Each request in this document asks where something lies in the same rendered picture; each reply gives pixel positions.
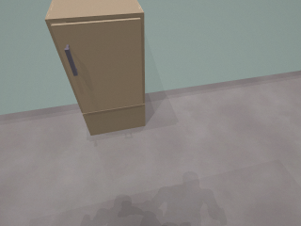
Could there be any handle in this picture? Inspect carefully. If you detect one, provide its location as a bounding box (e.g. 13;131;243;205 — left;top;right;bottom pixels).
64;44;78;76

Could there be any cupboard door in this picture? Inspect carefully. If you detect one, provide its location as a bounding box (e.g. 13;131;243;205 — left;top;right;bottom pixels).
51;17;143;113

